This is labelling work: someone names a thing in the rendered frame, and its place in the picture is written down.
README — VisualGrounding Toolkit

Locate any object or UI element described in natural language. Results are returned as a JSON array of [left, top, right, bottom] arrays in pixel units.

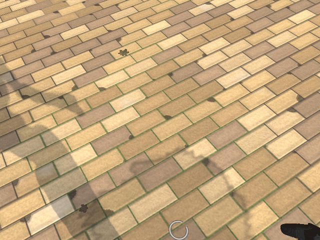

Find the right robot hand
[[280, 223, 320, 240]]

